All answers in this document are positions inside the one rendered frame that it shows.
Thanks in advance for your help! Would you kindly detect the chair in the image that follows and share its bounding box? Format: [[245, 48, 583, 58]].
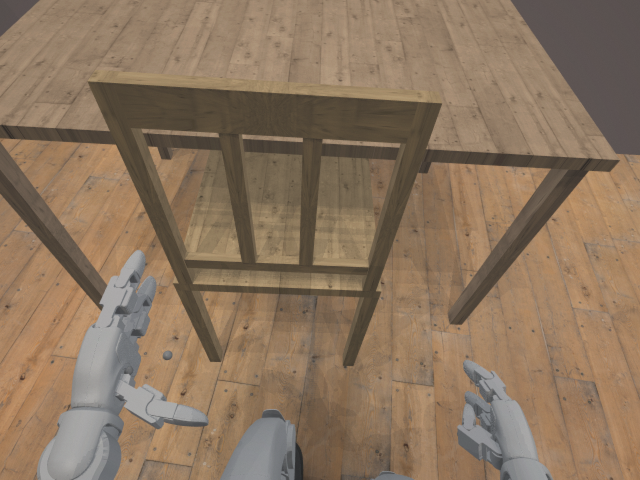
[[87, 70, 442, 366]]

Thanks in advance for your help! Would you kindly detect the left robot forearm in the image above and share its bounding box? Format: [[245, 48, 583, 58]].
[[37, 407, 124, 480]]

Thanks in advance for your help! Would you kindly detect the robot left hand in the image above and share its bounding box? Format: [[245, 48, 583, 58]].
[[71, 250, 209, 429]]

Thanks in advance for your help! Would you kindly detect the robot left thigh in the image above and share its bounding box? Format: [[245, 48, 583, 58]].
[[220, 417, 296, 480]]

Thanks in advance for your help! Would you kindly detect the robot right hand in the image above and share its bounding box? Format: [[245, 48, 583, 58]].
[[457, 360, 539, 471]]

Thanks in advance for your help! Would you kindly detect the right robot forearm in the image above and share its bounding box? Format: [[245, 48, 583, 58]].
[[500, 458, 553, 480]]

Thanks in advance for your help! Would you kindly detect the robot left shin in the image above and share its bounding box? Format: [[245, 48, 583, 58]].
[[262, 409, 295, 480]]

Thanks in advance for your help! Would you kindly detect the table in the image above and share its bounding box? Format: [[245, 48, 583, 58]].
[[0, 0, 620, 325]]

